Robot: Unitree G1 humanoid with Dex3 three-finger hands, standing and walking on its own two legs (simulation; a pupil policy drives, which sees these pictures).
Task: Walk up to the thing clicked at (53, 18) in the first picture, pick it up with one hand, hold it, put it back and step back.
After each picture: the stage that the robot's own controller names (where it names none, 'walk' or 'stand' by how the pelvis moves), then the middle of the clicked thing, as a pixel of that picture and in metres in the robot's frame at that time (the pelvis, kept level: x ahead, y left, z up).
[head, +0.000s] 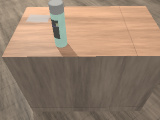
stand; (58, 25) +0.72 +0.15 +0.03
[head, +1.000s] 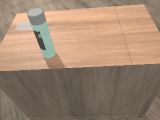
walk; (43, 35) +0.62 +0.23 +0.04
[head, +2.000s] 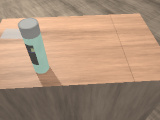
stand; (36, 48) +0.51 +0.22 +0.05
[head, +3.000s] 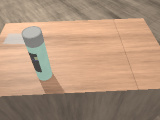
stand; (39, 56) +0.49 +0.20 +0.03
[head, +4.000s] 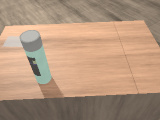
stand; (37, 60) +0.47 +0.21 +0.03
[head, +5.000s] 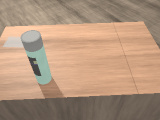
stand; (38, 60) +0.47 +0.21 +0.03
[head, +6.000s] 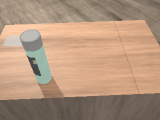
stand; (38, 59) +0.47 +0.21 +0.03
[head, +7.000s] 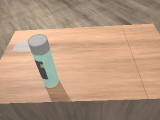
rise first; (45, 63) +0.46 +0.20 +0.03
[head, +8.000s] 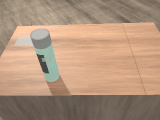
go down; (46, 57) +0.48 +0.20 +0.03
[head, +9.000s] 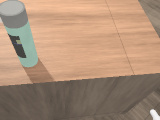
go down; (22, 39) +0.49 +0.19 +0.06
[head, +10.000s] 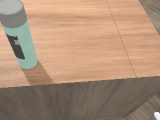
go down; (20, 39) +0.48 +0.19 +0.08
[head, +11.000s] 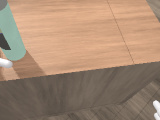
close in; (3, 27) +0.49 +0.20 +0.11
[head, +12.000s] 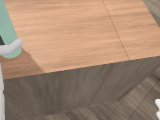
lift; out of the picture +0.50 +0.20 +0.12
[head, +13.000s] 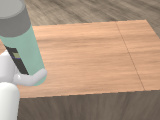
lift; (24, 50) +0.33 +0.16 +0.24
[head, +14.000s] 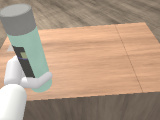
hold; (30, 54) +0.34 +0.16 +0.21
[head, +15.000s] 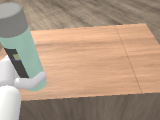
hold; (23, 54) +0.33 +0.17 +0.22
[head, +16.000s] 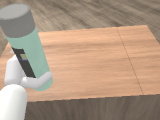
hold; (30, 54) +0.33 +0.16 +0.22
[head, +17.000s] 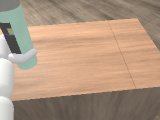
crouch; (16, 32) +0.43 +0.20 +0.22
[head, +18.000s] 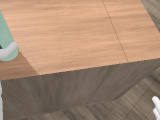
lower; out of the picture +0.49 +0.21 +0.10
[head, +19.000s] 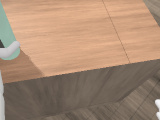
lower; out of the picture +0.49 +0.21 +0.12
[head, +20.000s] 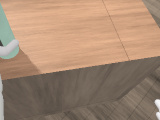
lower; out of the picture +0.50 +0.21 +0.12
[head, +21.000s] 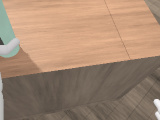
lower; out of the picture +0.50 +0.21 +0.12
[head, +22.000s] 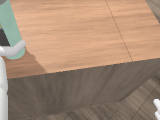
loosen; (3, 24) +0.50 +0.20 +0.11
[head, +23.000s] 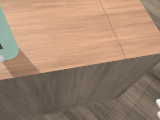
withdraw; out of the picture +0.49 +0.20 +0.11
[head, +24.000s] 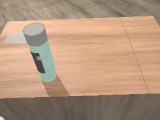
sink last; (42, 56) +0.45 +0.19 +0.07
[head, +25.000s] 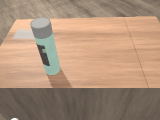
stand; (47, 49) +0.49 +0.19 +0.07
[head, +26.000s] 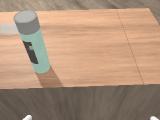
stand; (35, 45) +0.48 +0.20 +0.09
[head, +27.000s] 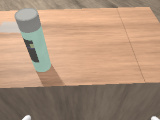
stand; (36, 44) +0.48 +0.20 +0.10
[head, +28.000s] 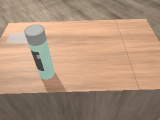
stand; (41, 55) +0.49 +0.20 +0.04
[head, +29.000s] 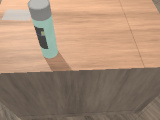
walk; (45, 31) +0.54 +0.16 +0.06
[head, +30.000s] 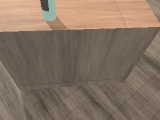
walk; out of the picture +0.77 +0.20 +0.04
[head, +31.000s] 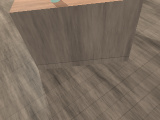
stand; out of the picture +1.10 +0.27 +0.05
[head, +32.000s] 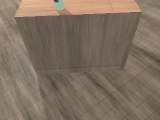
stand; out of the picture +1.13 +0.20 +0.03
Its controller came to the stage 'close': yes
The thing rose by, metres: 0.21
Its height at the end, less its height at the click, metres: +0.00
